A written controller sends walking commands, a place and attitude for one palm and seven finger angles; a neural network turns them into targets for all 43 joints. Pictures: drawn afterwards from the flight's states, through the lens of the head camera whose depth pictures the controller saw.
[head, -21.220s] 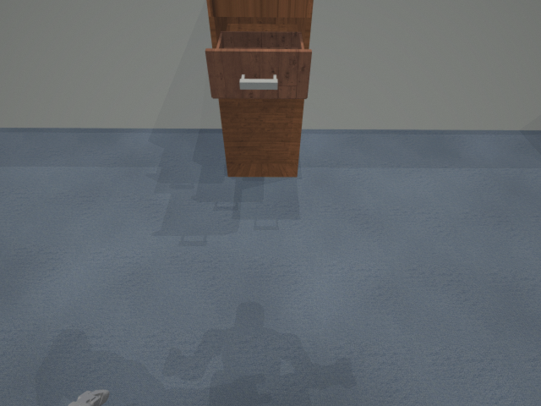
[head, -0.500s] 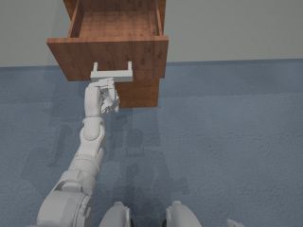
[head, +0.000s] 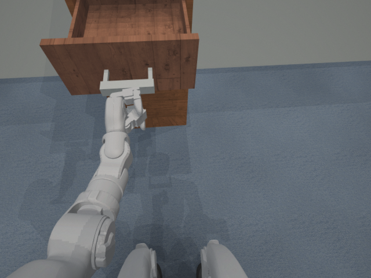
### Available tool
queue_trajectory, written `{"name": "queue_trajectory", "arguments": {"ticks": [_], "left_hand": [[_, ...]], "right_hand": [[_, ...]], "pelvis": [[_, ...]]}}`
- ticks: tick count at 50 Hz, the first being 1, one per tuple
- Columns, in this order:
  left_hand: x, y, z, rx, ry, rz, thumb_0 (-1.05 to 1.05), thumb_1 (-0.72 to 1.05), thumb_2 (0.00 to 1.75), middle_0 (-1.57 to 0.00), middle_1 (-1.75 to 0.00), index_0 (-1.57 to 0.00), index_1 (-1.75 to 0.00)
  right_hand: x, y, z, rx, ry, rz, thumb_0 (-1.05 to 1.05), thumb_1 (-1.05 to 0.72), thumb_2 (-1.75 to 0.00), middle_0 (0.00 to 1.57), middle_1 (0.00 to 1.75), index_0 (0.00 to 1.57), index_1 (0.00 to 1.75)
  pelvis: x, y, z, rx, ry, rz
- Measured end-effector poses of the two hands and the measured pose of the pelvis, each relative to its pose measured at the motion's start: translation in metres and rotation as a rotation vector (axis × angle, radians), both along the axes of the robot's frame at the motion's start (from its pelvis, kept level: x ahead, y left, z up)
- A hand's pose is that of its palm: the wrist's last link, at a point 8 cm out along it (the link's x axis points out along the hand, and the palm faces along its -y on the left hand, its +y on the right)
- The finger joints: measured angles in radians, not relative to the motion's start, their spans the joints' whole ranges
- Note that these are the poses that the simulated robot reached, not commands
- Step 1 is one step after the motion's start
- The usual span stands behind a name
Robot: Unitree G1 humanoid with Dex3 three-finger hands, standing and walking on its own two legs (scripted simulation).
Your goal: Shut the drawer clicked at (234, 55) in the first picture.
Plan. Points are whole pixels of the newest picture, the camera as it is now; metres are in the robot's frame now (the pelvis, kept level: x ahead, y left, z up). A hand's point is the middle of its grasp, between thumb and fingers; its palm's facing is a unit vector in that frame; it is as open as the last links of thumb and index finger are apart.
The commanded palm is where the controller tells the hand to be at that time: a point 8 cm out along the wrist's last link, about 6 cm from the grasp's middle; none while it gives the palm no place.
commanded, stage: bring the fist close to the handle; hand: left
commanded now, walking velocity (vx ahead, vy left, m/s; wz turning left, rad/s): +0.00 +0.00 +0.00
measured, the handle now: (128, 80) +0.55 +0.10 +0.05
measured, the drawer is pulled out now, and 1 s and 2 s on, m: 0.29 0.21 0.10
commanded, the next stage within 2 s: push the drawer shut in 0.02 s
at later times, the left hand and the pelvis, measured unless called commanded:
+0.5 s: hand (146, 102) +0.49 +0.06 +0.04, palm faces +0.02 -1.00 -0.05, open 3.4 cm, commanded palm +0.48 +0.11 +0.05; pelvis +0.00 +0.00 -0.01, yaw +0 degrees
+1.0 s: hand (147, 80) +0.56 +0.06 +0.05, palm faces +0.03 -1.00 -0.04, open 3.4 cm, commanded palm +0.54 +0.11 +0.05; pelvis +0.00 +0.00 -0.02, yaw +0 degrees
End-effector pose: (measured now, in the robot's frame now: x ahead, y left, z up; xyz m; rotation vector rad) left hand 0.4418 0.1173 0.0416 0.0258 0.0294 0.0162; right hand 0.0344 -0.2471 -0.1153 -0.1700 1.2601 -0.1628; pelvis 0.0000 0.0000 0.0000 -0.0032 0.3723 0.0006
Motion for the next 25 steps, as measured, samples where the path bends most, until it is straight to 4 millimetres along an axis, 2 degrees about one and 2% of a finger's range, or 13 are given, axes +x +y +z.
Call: {"name": "queue_trajectory", "arguments": {"ticks": [5,9,16,25], "left_hand": [[0.0,0.008,0.006,-0.029,-0.079,0.025,0.02,0.9,0.9,-1.4,-1.6,-1.4,-1.6],[0.001,0.004,0.013,0.019,-0.132,-0.033,0.02,0.9,0.9,-1.4,-1.6,-1.4,-1.6],[0.012,-0.004,-0.003,-0.001,-0.012,-0.015,0.01,0.89,0.91,-1.4,-1.6,-1.4,-1.6],[0.029,-0.005,0.0,0.023,-0.071,0.005,0.06,0.88,0.93,-1.4,-1.6,-1.4,-1.6]], "right_hand": [[0.005,-0.004,0.003,-0.016,-0.008,0.014,0.0,-0.9,-0.9,0.2,0.3,0.2,0.3],[0.01,-0.008,-0.001,-0.015,0.003,0.026,0.0,-0.9,-0.9,0.2,0.3,0.2,0.3],[0.014,-0.01,-0.003,-0.027,0.006,0.013,0.0,-0.9,-0.9,0.2,0.3,0.2,0.3],[-0.003,-0.01,-0.011,-0.022,0.041,-0.001,0.0,-0.9,-0.9,0.2,0.29,0.2,0.3]], "pelvis": [[0.003,-0.001,0.0,-0.001,0.013,0.0],[0.005,-0.001,-0.003,-0.004,0.017,0.006],[0.005,-0.002,-0.004,-0.004,0.021,0.011],[0.003,-0.004,-0.01,-0.003,0.046,0.009]]}}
